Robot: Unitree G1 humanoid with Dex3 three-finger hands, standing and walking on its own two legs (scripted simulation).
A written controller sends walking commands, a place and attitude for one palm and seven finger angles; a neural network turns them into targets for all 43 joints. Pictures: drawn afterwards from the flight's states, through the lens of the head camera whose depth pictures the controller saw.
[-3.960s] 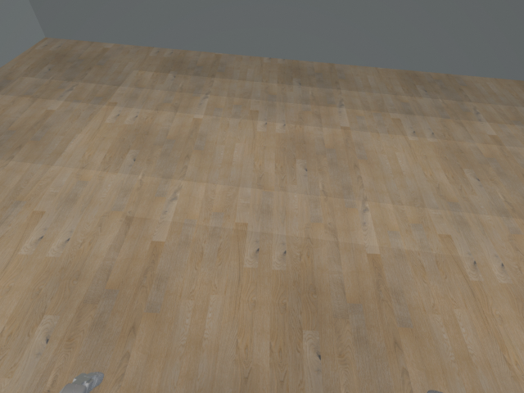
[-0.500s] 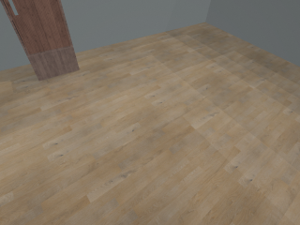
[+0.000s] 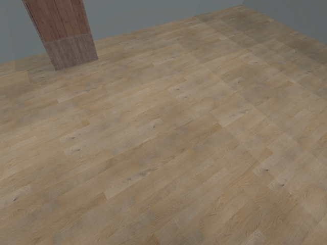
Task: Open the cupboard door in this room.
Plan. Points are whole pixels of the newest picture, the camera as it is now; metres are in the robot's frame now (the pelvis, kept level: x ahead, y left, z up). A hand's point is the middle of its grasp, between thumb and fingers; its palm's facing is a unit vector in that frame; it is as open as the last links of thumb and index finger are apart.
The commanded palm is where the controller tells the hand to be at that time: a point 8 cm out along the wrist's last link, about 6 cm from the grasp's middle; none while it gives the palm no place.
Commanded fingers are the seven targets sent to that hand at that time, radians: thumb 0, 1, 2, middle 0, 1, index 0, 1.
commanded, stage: turn or walk to find it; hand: left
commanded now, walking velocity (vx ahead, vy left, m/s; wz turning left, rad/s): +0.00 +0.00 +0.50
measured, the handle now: out of the picture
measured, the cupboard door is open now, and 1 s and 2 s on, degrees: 0 0 0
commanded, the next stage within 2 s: stand and wait in 1.96 s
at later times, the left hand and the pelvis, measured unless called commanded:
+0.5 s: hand out of the picture +0.07 +0.26 -0.15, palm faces +0.27 -0.93 -0.26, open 7.4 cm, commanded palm none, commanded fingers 0.00 0.90 0.90 -0.20 -0.30 -0.20 -0.30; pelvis +0.01 +0.02 +0.01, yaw +14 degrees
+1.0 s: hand out of the picture -0.04 +0.13 -0.14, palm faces +0.49 -0.83 -0.27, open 7.4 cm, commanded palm none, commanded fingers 0.00 0.90 0.90 -0.20 -0.30 -0.20 -0.30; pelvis +0.01 -0.05 +0.01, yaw +28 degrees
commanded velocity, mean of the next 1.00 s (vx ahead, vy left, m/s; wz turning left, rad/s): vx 0.00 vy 0.00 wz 0.45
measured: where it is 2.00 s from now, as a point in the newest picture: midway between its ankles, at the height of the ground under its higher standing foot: outside the picture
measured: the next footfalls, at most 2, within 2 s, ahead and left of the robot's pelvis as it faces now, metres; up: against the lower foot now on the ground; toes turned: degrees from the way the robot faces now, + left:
right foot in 0.66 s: +0.09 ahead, -0.11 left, +0.00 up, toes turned +16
left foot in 1.24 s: -0.06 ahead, +0.07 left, +0.00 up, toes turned +40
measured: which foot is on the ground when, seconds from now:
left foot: down 0.00-0.68, up 0.70-1.00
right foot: down 0.00-0.16, up 0.18-0.64, down 0.66-1.00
